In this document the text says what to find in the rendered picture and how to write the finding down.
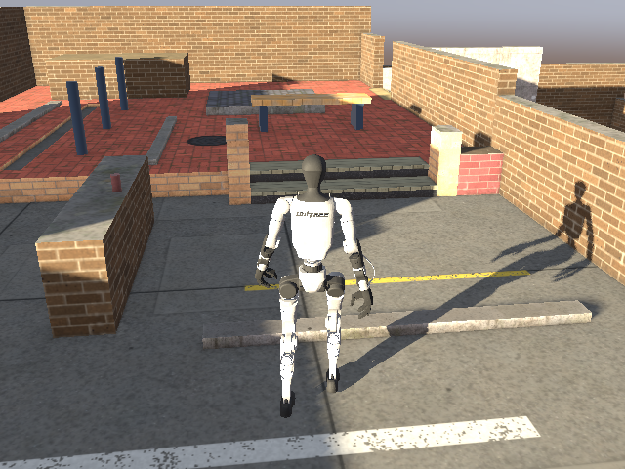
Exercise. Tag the right robot hand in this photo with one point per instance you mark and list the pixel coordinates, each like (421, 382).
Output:
(368, 301)

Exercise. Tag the robot head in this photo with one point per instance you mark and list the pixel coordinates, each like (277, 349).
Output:
(314, 168)

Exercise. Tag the robot left thigh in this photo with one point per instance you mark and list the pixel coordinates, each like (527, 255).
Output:
(288, 298)

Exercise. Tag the left robot hand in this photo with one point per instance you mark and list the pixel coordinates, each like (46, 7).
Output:
(268, 272)

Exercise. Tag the robot left forearm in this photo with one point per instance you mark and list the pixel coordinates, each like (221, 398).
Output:
(265, 256)

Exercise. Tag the left robot upper arm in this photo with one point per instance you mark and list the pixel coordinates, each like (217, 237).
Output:
(282, 206)

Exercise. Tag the robot right forearm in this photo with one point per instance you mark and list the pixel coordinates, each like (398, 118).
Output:
(359, 268)

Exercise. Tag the right robot upper arm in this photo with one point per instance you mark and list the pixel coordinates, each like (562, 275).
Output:
(344, 208)

